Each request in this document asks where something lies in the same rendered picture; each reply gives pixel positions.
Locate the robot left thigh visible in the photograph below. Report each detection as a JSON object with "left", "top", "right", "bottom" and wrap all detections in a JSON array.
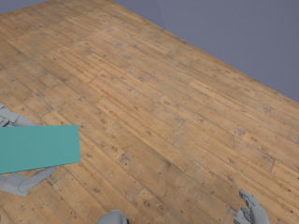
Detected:
[{"left": 96, "top": 211, "right": 127, "bottom": 224}]

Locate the robot right hand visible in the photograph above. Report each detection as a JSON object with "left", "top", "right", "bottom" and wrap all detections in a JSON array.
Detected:
[{"left": 234, "top": 189, "right": 270, "bottom": 224}]

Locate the robot left hand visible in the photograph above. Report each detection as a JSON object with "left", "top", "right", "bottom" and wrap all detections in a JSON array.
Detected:
[{"left": 0, "top": 104, "right": 57, "bottom": 197}]

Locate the sponge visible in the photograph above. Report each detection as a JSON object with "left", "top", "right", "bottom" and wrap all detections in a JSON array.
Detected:
[{"left": 0, "top": 124, "right": 80, "bottom": 175}]

